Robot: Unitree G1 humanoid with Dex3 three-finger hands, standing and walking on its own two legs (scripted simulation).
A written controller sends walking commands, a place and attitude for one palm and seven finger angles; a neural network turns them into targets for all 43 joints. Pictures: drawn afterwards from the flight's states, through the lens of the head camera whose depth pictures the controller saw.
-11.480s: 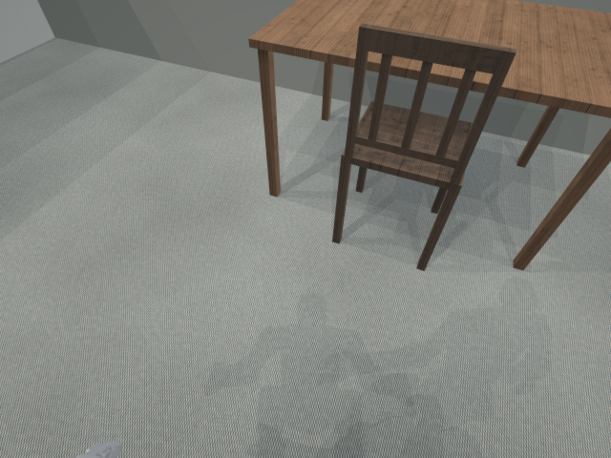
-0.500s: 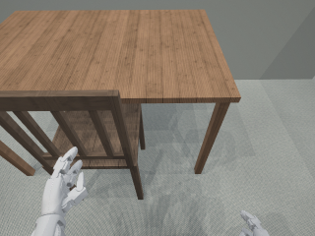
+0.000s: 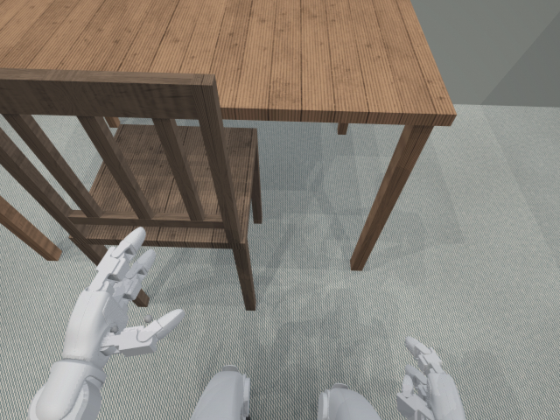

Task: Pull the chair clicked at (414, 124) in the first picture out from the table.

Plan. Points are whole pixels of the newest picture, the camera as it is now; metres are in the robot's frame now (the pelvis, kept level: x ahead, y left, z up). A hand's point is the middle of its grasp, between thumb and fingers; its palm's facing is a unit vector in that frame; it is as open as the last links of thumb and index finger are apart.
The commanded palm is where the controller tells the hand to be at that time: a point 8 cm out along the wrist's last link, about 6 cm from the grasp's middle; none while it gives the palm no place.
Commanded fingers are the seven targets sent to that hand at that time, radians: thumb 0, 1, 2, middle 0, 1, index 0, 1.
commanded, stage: raise the hand toward the chair's back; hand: left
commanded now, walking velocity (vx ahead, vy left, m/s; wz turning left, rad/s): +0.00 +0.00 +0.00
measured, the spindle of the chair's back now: (122, 173) +0.49 +0.31 +0.01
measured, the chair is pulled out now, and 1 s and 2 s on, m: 0.00 0.00 0.00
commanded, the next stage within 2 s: aim the fingers beside a spindle in 1.38 s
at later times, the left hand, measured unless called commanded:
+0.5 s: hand (122, 300) +0.26 +0.22 +0.05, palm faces +0.02 -1.00 -0.04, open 15.9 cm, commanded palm +0.23 +0.28 +0.05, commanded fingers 0.00 -0.50 0.30 -0.06 -0.08 -0.06 -0.08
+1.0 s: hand (110, 280) +0.28 +0.24 +0.06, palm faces +0.01 -1.00 -0.05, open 16.9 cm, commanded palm +0.25 +0.29 +0.06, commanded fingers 0.00 -0.50 0.30 -0.06 -0.08 -0.06 -0.08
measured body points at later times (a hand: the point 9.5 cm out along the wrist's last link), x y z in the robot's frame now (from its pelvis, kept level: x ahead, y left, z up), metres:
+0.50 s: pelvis +0.02 +0.03 +0.01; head +0.10 +0.04 +0.45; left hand +0.25 +0.27 +0.06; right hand +0.22 -0.21 -0.06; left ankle +0.06 +0.12 -0.64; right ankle +0.02 -0.08 -0.64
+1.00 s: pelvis +0.03 +0.03 +0.02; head +0.10 +0.04 +0.46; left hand +0.27 +0.29 +0.07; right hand +0.19 -0.21 -0.07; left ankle +0.06 +0.12 -0.64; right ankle +0.02 -0.08 -0.64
